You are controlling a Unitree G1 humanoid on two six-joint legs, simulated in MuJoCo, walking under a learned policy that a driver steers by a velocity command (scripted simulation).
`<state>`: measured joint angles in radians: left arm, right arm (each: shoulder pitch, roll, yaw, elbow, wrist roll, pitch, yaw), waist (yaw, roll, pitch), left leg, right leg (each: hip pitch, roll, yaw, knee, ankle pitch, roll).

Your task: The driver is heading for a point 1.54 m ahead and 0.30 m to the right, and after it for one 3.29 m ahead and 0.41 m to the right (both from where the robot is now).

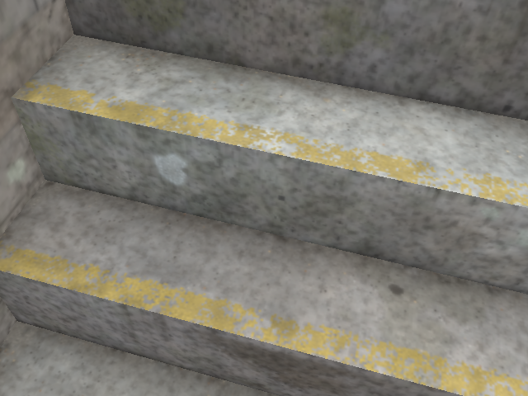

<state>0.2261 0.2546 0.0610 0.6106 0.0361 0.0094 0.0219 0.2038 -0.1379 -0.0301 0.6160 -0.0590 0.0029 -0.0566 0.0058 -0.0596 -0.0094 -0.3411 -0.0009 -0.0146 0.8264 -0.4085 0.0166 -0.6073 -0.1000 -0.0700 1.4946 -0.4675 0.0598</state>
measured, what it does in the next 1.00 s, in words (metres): walks ahead, turning right: right foot, then left foot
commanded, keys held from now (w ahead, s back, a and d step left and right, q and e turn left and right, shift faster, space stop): q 0.06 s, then e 0.34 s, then w+e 0.60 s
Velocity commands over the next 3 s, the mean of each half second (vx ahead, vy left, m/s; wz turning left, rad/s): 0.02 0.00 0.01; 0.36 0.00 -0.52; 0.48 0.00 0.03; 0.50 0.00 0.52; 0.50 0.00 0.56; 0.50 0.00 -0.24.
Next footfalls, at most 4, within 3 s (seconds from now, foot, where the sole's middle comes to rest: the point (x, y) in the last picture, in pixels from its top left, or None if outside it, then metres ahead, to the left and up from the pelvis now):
0.18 right None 0.08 -0.07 -0.75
0.58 left None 0.08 0.06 -0.75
1.10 right None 0.23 -0.29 -0.53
1.60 left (413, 333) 0.46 -0.24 -0.32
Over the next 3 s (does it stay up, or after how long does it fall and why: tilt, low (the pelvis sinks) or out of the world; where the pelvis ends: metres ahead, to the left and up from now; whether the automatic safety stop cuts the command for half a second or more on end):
stays up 0.78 -0.17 0.70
